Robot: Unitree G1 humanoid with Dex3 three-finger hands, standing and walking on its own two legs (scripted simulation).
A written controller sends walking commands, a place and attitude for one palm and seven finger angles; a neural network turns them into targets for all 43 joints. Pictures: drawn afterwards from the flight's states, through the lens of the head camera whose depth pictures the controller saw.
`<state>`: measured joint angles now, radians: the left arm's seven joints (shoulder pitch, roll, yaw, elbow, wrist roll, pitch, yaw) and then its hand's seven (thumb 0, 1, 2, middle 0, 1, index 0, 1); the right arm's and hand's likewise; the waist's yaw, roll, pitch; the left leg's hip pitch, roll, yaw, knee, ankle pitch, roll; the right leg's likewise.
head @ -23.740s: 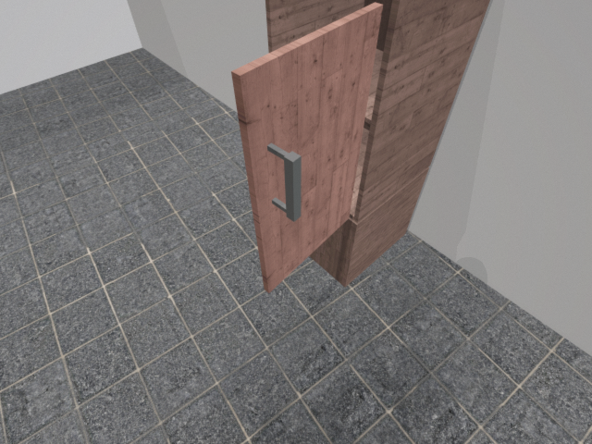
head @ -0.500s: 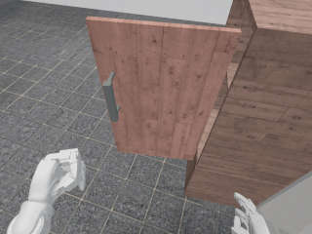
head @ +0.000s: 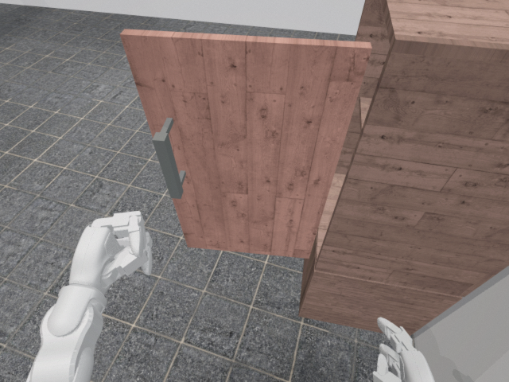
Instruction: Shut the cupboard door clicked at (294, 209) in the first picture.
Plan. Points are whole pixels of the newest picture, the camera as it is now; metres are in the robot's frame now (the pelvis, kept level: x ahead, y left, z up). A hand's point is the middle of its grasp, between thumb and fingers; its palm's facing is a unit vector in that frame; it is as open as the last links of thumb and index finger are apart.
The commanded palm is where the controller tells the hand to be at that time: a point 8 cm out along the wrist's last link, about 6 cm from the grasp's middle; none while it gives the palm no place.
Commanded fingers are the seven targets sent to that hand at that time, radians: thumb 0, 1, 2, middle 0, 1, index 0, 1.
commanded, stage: bring the fist close to the handle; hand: left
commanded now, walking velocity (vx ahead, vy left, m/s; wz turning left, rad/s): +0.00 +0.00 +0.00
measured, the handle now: (172, 160) +0.48 +0.18 +0.07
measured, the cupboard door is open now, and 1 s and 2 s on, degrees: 95 95 80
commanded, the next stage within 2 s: push the door shut along its arc in 1.02 s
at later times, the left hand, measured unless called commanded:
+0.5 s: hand (167, 211) +0.35 +0.16 +0.08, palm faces -0.04 -1.00 -0.03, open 3.1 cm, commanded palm +0.34 +0.21 +0.08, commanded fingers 0.00 0.90 0.90 -1.30 -1.50 -1.30 -1.50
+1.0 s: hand (169, 204) +0.37 +0.16 +0.08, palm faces -0.02 -1.00 -0.02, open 3.1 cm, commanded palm +0.35 +0.21 +0.08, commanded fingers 0.00 0.90 0.90 -1.30 -1.50 -1.30 -1.50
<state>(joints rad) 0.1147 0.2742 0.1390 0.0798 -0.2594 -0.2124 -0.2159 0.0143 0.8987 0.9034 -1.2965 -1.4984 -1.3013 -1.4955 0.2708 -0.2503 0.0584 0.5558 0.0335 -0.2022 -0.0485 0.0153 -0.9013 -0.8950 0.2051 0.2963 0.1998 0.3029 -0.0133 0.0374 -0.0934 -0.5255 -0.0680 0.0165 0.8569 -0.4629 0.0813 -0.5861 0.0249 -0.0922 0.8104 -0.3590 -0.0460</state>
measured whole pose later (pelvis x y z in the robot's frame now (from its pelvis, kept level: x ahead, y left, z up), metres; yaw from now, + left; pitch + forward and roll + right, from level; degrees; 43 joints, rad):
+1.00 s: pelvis +0.01 -0.01 +0.01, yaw -1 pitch +10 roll -1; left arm -0.26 0.27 0.20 0.53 -0.23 -0.33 -0.20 0.01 0.90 0.90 -1.30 -1.50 -1.30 -1.50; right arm 0.30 -0.26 0.02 0.62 0.04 -0.07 -0.03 0.01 -0.90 -0.90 0.20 0.30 0.20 0.30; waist -0.04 0.02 -0.08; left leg -0.52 -0.06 0.04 0.79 -0.44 0.07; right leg -0.60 0.04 -0.07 0.76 -0.34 -0.06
